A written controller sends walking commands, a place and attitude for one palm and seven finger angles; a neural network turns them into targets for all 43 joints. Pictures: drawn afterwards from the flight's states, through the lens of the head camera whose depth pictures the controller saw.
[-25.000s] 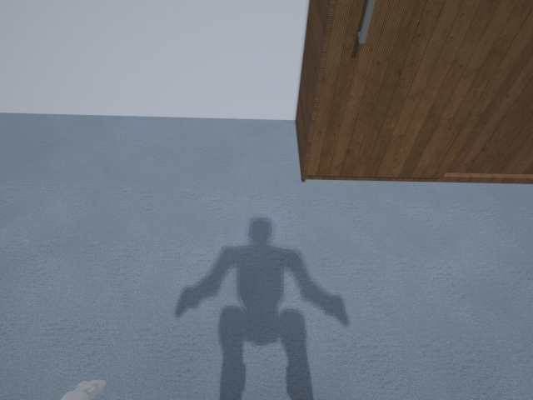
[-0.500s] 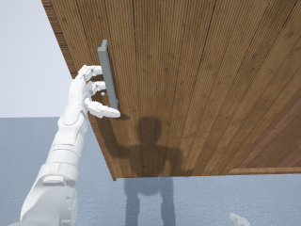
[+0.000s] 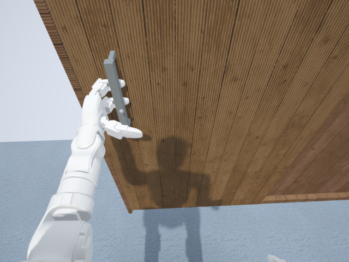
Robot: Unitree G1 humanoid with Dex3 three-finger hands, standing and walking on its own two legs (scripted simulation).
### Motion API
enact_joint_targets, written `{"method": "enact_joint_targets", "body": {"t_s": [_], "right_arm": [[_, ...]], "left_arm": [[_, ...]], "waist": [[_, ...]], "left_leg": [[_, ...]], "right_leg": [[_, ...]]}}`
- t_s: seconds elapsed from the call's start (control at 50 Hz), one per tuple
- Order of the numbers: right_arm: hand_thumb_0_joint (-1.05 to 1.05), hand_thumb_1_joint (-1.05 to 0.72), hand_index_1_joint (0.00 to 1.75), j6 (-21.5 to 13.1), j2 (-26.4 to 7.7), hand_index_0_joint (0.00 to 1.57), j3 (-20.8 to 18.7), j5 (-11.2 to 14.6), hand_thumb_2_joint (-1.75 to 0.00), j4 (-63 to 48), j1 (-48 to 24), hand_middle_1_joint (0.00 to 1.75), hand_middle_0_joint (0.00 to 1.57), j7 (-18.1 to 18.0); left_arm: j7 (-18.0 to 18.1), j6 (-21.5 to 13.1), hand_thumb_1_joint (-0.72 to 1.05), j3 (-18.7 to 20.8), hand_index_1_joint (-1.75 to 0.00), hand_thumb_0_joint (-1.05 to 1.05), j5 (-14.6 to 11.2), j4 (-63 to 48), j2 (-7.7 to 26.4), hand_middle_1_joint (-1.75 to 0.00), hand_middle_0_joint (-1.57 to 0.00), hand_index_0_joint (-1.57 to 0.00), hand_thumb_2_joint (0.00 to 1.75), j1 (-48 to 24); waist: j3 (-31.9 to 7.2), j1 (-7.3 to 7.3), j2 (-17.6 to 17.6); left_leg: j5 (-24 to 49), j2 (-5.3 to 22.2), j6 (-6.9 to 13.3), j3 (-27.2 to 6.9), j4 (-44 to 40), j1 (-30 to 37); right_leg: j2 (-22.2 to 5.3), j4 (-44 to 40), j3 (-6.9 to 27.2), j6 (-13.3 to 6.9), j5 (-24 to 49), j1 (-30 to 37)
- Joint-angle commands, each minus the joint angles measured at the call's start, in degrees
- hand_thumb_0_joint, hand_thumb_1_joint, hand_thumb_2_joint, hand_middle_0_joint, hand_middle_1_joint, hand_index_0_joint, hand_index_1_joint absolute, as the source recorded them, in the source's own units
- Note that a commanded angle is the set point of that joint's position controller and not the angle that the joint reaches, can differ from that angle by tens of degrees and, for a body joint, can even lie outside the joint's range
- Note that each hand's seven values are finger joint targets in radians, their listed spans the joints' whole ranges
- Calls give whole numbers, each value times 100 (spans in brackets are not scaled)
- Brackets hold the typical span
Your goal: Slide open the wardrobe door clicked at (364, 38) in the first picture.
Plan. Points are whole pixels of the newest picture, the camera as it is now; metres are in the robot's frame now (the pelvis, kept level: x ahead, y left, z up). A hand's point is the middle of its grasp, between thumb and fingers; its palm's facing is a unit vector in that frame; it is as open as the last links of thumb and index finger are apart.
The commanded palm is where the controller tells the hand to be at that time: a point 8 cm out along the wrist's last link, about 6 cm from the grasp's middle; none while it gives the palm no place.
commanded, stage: slide the fingers in behind the handle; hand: left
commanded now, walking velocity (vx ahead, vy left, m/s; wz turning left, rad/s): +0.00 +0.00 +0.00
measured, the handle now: (120, 99) +0.48 +0.15 +0.12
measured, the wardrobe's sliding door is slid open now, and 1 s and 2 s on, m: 0.00 0.00 0.00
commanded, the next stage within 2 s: grip the handle and tug to test in 0.78 s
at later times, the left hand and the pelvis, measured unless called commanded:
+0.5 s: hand (125, 110) +0.42 +0.13 +0.13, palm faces +0.05 -1.00 +0.01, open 14.1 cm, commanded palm +0.39 +0.18 +0.13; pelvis +0.00 +0.00 +0.00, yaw +0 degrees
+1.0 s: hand (129, 109) +0.43 +0.12 +0.13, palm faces +0.05 -1.00 +0.00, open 13.8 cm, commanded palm +0.40 +0.17 +0.13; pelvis +0.00 +0.00 +0.00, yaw +0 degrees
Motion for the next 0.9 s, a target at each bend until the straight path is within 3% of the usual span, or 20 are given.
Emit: {"method": "enact_joint_targets", "body": {"t_s": [0.0,0.08,0.1,0.12,0.14,0.16,0.24,0.3,0.36,0.38,0.42,0.5,0.52,0.56,0.66,0.68,0.72,0.8,0.84,0.88], "right_arm": [[0,-90,30,-244,-688,20,-228,0,-90,-772,-229,30,20,-49],[0,-90,30,-266,-697,20,-247,21,-90,-780,-229,30,20,-34],[0,-90,30,-273,-695,20,-251,18,-90,-760,-246,30,20,-39],[0,-90,30,-275,-693,20,-242,15,-90,-770,-264,30,20,-37],[0,-90,30,-263,-685,20,-243,15,-90,-727,-251,30,20,-49],[0,-90,30,-273,-674,20,-238,19,-90,-751,-274,30,20,-41],[0,-90,30,-291,-664,20,-236,0,-90,-731,-258,30,20,-24],[0,-90,30,-283,-679,20,-226,1,-90,-704,-275,30,20,-30],[0,-90,30,-251,-668,20,-202,-22,-90,-682,-265,30,20,-51],[0,-90,30,-228,-702,20,-212,-23,-90,-679,-235,30,20,-53],[0,-90,30,-225,-663,20,-191,-22,-90,-692,-266,30,20,-59],[0,-90,30,-210,-665,20,-206,-10,-90,-702,-231,30,20,-36],[0,-90,30,-215,-657,20,-209,-11,-90,-703,-221,30,20,-32],[0,-90,30,-242,-658,20,-241,-13,-90,-712,-193,30,20,-16],[0,-90,30,-250,-669,20,-251,-27,-90,-679,-152,30,20,4],[0,-90,30,-219,-713,20,-257,-38,-90,-651,-98,30,20,-9],[0,-90,30,-215,-652,20,-239,-30,-90,-664,-155,30,20,-6],[0,-90,30,-208,-680,20,-256,-34,-90,-650,-106,30,20,-5],[0,-90,30,-223,-657,20,-248,-39,-90,-659,-118,30,20,0],[0,-90,30,-204,-694,20,-271,-46,-90,-641,-57,30,20,0]], "left_arm": [[18,-406,-50,193,-120,0,-47,-1397,962,-120,-30,-30,30,-2367],[-20,-418,-50,-68,-120,0,-67,-1468,699,-120,-30,-30,30,-2369],[-1,-394,-50,18,-120,0,-91,-1431,741,-120,-30,-30,30,-2370],[-1,-391,-50,1,-120,0,-88,-1571,776,-120,-30,-30,30,-2504],[15,-367,-50,44,-120,0,-75,-1456,798,-120,-30,-30,30,-2474],[10,-361,-50,-124,-120,0,-75,-1558,623,-120,-30,-30,30,-2511],[106,-354,-50,-278,-120,0,-19,-1464,440,-120,-30,-30,30,-2604],[138,-354,-50,-233,-120,0,-17,-1335,519,-120,-30,-30,30,-2743],[162,-372,-50,-13,-120,0,-1,-1239,754,-120,-30,-30,30,-2865],[175,-390,-50,82,-120,0,23,-1132,882,-120,-30,-30,30,-2729],[191,-425,-50,101,-120,0,11,-1159,875,-120,-30,-30,30,-2929],[167,-467,-50,3,-120,0,29,-980,736,-120,-30,-30,30,-2734],[168,-492,-50,-94,-120,0,22,-1065,634,-120,-30,-30,30,-2934],[170,-505,-50,-135,-120,0,11,-1142,539,-120,-30,-30,30,-2827],[251,-489,-50,-92,-120,0,37,-1176,557,-120,-30,-30,30,-2830],[281,-475,-50,76,-120,0,56,-1031,776,-120,-30,-30,30,-2720],[293,-486,-50,-127,-120,0,95,-1192,578,-120,-30,-30,30,-2955],[311,-479,-50,-79,-120,0,81,-1088,602,-120,-30,-30,30,-2898],[294,-489,-50,-157,-120,0,92,-1200,535,-120,-30,-30,30,-2975],[307,-488,-45,-30,-121,0,108,-1052,652,-121,-30,-30,32,-2706]], "waist": [[-1666,56,-217],[-1613,-16,-231],[-1608,-11,-265],[-1687,-9,-81],[-1645,-19,-216],[-1626,-35,-130],[-1633,-57,-191],[-1557,-87,-257],[-1632,-39,-236],[-1673,10,-381],[-1663,-13,-195],[-1610,-19,-228],[-1634,-80,-213],[-1825,-48,-176],[-1787,-44,-194],[-1794,-3,-461],[-1711,-66,-138],[-1719,-53,-314],[-1830,-51,-112],[-1794,-15,-288]], "left_leg": [[1490,-110,166,-100,-236,1053],[1459,-98,159,-125,-224,1140],[1437,-100,167,-123,-226,1149],[1435,-115,162,-111,-220,1184],[1437,-105,154,-136,-226,1179],[1440,-108,149,-133,-226,1198],[1426,-100,147,-175,-220,1253],[1264,-104,153,-195,-233,1186],[1270,-130,149,-160,-239,1099],[1286,-109,146,-193,-257,1059],[1288,-125,144,-168,-241,1068],[1346,-96,135,-171,-228,1078],[1355,-98,134,-181,-218,1144],[1456,-89,125,-180,-183,1244],[1529,-79,120,-198,-190,1247],[1508,-66,124,-217,-206,1146],[1508,-75,121,-186,-218,1186],[1494,-59,123,-210,-238,1183],[1522,-79,116,-193,-215,1261],[1653,-57,114,-201,-217,1225]], "right_leg": [[44,-376,105,27,2195,434],[56,-393,58,27,2084,330],[59,-405,69,35,2088,290],[47,-405,97,33,2109,305],[52,-403,73,26,2076,296],[50,-402,73,27,2073,256],[54,-389,53,29,1979,147],[46,-422,66,35,1820,106],[26,-412,101,29,1911,244],[32,-396,71,20,1860,316],[28,-392,103,18,1903,285],[49,-371,67,14,1902,204],[55,-369,60,15,1893,154],[70,-333,57,11,1963,166],[79,-328,37,5,1962,142],[78,-329,27,7,1941,258],[67,-325,46,6,1972,170],[80,-342,27,4,1920,180],[78,-327,44,-2,1954,175],[83,-323,20,-5,2020,255]]}}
